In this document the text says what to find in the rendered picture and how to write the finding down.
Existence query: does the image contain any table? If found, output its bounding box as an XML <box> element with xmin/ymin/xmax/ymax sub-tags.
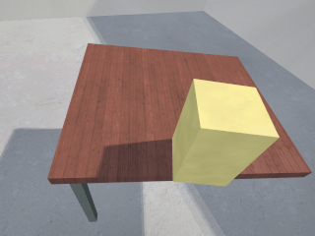
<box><xmin>47</xmin><ymin>43</ymin><xmax>312</xmax><ymax>222</ymax></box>

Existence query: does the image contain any carton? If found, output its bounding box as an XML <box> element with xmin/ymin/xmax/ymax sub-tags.
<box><xmin>172</xmin><ymin>79</ymin><xmax>279</xmax><ymax>187</ymax></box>

